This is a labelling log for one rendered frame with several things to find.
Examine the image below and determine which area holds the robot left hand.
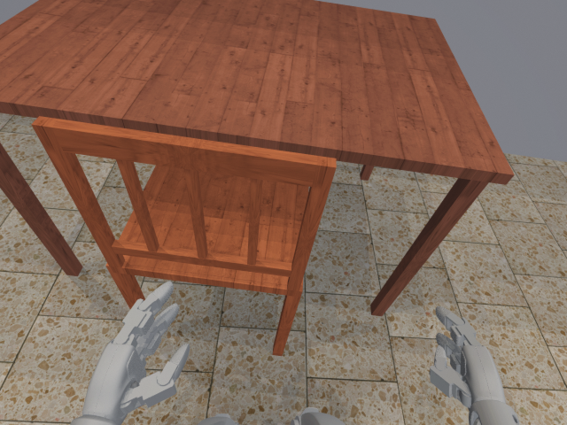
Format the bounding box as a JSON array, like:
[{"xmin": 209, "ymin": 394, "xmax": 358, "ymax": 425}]
[{"xmin": 82, "ymin": 281, "xmax": 190, "ymax": 425}]

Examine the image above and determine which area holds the table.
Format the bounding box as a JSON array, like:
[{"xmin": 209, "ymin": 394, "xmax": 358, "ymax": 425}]
[{"xmin": 0, "ymin": 0, "xmax": 514, "ymax": 316}]

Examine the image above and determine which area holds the robot right hand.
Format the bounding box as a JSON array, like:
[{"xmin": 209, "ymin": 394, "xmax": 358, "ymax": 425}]
[{"xmin": 430, "ymin": 306, "xmax": 506, "ymax": 410}]

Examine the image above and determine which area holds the robot right shin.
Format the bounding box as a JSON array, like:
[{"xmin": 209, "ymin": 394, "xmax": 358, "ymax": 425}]
[{"xmin": 300, "ymin": 407, "xmax": 319, "ymax": 417}]

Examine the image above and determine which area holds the chair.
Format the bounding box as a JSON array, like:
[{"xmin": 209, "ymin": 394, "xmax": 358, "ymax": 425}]
[{"xmin": 31, "ymin": 116, "xmax": 337, "ymax": 356}]

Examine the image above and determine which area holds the robot right forearm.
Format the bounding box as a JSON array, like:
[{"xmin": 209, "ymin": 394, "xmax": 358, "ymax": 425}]
[{"xmin": 469, "ymin": 399, "xmax": 519, "ymax": 425}]

